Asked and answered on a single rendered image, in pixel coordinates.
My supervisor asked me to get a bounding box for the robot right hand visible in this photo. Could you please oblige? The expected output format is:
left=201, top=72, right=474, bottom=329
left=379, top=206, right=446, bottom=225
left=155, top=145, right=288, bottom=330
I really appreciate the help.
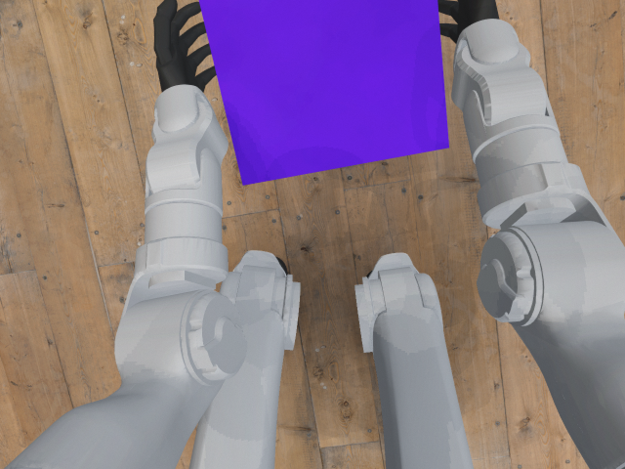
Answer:
left=437, top=0, right=499, bottom=44

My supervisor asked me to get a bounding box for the left robot foot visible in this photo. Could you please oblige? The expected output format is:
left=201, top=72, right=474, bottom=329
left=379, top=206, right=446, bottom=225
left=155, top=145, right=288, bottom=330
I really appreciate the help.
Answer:
left=276, top=257, right=288, bottom=276

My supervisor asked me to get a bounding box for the robot left forearm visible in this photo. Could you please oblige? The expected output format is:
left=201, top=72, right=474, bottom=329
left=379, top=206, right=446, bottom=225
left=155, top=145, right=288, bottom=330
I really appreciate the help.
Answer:
left=114, top=85, right=229, bottom=355

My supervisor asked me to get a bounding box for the left robot upper arm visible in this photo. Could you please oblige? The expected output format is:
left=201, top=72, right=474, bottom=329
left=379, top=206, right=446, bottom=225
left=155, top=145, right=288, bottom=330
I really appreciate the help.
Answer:
left=4, top=289, right=247, bottom=469

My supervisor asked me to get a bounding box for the robot right forearm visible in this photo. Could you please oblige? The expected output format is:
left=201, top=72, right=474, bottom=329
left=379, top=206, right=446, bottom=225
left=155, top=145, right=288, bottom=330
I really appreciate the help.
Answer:
left=451, top=19, right=625, bottom=249

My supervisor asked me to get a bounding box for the right robot shin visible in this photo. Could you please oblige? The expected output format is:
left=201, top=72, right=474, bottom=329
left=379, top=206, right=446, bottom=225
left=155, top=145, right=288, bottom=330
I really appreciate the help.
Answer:
left=368, top=253, right=443, bottom=329

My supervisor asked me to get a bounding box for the carton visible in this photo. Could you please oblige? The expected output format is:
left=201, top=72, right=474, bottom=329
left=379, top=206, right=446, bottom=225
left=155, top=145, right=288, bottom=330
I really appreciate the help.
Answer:
left=199, top=0, right=449, bottom=186

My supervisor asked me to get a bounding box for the right robot upper arm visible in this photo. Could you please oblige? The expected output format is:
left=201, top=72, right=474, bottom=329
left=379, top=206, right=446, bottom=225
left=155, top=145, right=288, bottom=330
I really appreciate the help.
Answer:
left=477, top=221, right=625, bottom=469

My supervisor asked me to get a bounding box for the robot left hand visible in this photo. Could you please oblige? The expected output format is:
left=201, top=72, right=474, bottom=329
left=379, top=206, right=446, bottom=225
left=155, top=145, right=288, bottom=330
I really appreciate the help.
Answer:
left=153, top=0, right=217, bottom=93

